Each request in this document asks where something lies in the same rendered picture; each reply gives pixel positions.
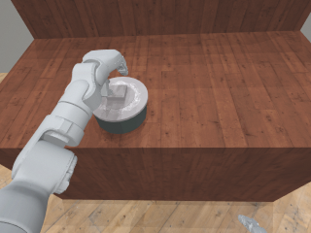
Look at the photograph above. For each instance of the lid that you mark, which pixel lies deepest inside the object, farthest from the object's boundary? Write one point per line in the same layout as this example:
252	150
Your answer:
136	99

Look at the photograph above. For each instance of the table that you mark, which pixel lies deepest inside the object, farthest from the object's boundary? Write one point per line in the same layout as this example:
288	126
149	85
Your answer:
229	96

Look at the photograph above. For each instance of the left robot hand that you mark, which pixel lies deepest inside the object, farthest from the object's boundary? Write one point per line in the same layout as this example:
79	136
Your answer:
113	60

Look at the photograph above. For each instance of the robot left forearm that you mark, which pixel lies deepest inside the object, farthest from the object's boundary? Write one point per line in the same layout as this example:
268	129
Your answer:
66	124

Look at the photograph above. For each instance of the knob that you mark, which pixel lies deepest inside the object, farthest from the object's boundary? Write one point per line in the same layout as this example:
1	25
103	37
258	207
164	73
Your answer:
119	92

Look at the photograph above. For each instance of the left robot upper arm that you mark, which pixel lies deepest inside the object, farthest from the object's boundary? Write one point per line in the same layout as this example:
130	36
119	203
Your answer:
46	170

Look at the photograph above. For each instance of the right robot hand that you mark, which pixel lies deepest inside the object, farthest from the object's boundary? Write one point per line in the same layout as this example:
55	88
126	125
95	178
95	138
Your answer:
251	225

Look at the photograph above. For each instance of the pot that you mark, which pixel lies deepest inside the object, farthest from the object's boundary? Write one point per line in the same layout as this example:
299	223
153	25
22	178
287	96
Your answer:
125	126

